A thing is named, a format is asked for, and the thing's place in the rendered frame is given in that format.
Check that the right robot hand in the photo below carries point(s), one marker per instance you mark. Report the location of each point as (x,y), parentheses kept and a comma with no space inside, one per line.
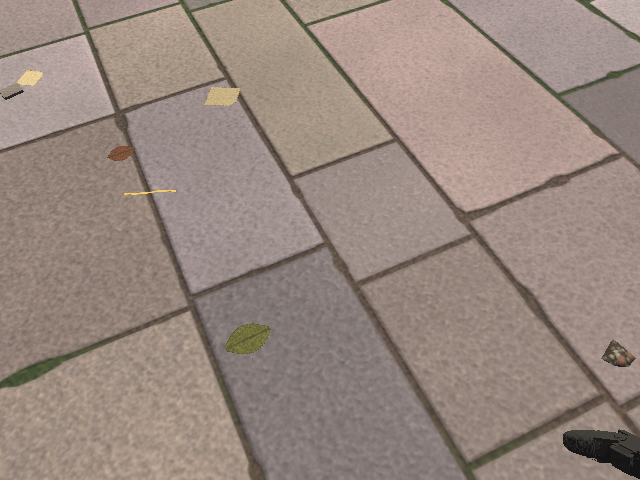
(621,449)

